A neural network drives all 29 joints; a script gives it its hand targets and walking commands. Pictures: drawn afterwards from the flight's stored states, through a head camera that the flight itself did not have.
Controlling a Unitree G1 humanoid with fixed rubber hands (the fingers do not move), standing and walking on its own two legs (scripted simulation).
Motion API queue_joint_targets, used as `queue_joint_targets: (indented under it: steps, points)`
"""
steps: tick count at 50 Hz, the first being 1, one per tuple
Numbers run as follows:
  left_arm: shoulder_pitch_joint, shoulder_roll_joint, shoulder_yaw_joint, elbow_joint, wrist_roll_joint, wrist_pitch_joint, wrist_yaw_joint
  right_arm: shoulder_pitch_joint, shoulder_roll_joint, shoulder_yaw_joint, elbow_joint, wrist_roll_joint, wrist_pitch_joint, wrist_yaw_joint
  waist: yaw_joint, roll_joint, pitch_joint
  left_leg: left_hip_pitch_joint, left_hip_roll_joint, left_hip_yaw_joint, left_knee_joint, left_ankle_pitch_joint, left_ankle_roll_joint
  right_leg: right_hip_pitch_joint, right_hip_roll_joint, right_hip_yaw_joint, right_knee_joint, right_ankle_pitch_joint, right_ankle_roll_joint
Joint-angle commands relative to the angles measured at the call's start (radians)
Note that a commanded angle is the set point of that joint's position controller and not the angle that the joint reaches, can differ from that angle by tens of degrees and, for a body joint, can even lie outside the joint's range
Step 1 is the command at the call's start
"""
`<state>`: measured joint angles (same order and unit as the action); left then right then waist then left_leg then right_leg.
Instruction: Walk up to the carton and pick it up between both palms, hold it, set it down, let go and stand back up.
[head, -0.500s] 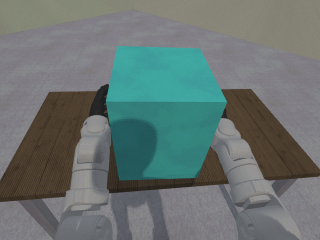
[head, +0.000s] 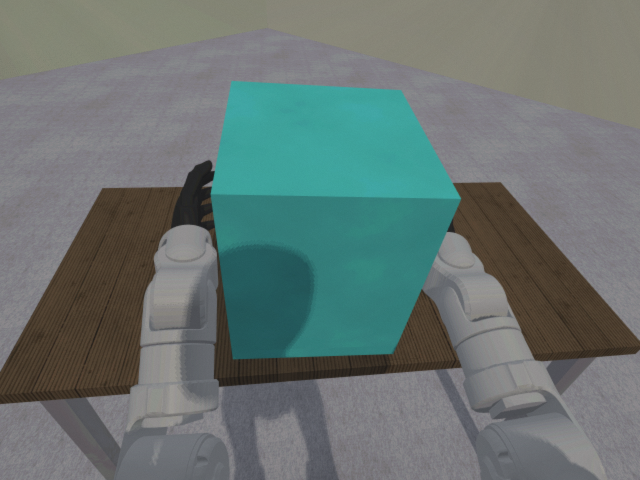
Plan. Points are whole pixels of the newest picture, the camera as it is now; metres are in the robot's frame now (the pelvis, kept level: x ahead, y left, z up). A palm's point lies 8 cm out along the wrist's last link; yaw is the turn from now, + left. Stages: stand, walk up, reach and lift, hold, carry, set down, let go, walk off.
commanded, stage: hold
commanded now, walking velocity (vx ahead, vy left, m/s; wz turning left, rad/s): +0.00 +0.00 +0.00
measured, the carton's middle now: (316, 224) +0.37 -0.01 +0.19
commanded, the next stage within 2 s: none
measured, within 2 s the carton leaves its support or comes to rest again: neither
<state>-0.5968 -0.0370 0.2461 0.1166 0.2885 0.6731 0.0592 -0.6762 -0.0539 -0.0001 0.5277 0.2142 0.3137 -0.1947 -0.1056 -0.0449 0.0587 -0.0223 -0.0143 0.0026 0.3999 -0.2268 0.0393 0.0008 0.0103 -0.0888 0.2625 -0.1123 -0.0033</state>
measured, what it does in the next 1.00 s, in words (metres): stands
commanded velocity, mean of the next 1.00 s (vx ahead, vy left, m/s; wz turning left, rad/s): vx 0.00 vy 0.00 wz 0.00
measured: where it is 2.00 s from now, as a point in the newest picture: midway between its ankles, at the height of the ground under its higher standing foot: outside the picture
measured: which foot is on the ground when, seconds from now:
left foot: down 0.00-1.00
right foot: down 0.00-1.00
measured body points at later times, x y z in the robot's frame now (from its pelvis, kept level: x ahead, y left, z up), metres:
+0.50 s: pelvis -0.02 -0.01 +0.00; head -0.06 +0.02 +0.45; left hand +0.37 +0.15 +0.21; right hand +0.37 -0.14 +0.19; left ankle +0.01 +0.09 -0.75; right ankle +0.03 -0.12 -0.75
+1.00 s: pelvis +0.00 -0.01 +0.00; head -0.04 +0.02 +0.45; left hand +0.37 +0.15 +0.20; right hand +0.38 -0.14 +0.19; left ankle +0.01 +0.09 -0.75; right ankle +0.03 -0.12 -0.75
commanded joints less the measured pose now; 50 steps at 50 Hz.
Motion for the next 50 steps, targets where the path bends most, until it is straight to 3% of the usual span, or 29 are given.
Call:
queue_joint_targets:
  steps: [1,9,17,24,28,50]
  points:
    - [-0.681,-0.614,-0.511,-0.129,-0.151,-0.020,-0.162,-0.776,0.612,0.357,-0.354,0.073,-0.058,0.084,-0.003,0.088,-0.459,0.050,-0.004,-0.031,-0.058,0.371,-0.086,0.165,0.050,0.016,0.013,0.192,0.021]
    - [-0.747,-0.596,-0.454,-0.053,-0.127,0.013,-0.181,-0.840,0.614,0.265,-0.286,0.015,-0.044,0.102,-0.001,0.084,-0.381,-0.050,0.003,-0.013,-0.129,0.134,-0.056,0.152,0.035,0.011,-0.001,0.005,0.019]
    - [-0.785,-0.585,-0.404,0.012,-0.118,0.007,-0.190,-0.879,0.634,0.230,-0.231,-0.017,-0.050,0.110,0.008,0.081,-0.404,-0.083,0.001,-0.004,-0.145,0.084,-0.042,0.177,0.029,0.010,0.005,-0.019,0.023]
    - [-0.771,-0.573,-0.383,0.007,-0.118,0.002,-0.198,-0.885,0.655,0.261,-0.248,-0.002,-0.058,0.102,0.021,0.060,-0.443,-0.069,-0.010,0.005,-0.126,0.151,-0.036,0.210,0.030,0.012,0.009,0.030,0.027]
    - [-0.761,-0.579,-0.415,-0.032,-0.132,-0.003,-0.196,-0.875,0.663,0.297,-0.292,0.020,-0.058,0.088,0.015,0.066,-0.473,-0.035,-0.017,0.001,-0.097,0.230,-0.048,0.214,0.034,0.012,0.014,0.092,0.030]
    - [-0.667,-0.572,-0.495,-0.176,-0.140,0.020,-0.207,-0.760,0.632,0.372,-0.403,0.062,-0.035,0.061,-0.007,0.092,-0.440,0.023,-0.016,-0.012,-0.067,0.359,-0.081,0.223,0.040,0.004,0.020,0.190,0.032]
